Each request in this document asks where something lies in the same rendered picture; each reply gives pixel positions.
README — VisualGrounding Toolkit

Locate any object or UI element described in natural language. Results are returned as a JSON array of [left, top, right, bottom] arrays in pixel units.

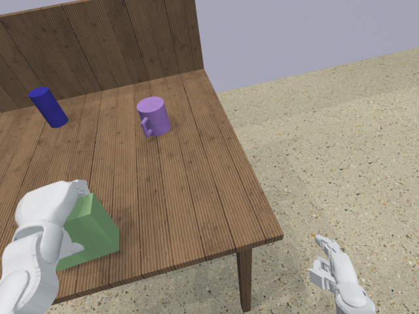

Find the sponge
[[56, 193, 119, 271]]

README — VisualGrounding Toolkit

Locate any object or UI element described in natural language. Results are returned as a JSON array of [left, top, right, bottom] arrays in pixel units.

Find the right robot hand
[[309, 235, 359, 294]]

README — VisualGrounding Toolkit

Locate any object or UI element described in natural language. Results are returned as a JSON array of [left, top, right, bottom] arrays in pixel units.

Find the table
[[0, 0, 284, 313]]

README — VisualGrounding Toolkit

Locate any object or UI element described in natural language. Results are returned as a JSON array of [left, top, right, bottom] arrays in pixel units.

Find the robot left forearm
[[0, 220, 64, 314]]

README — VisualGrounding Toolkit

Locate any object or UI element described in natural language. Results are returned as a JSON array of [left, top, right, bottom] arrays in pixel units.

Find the left robot hand
[[15, 179, 91, 260]]

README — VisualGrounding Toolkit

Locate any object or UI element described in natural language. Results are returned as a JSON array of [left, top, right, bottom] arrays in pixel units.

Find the robot right forearm
[[335, 282, 376, 314]]

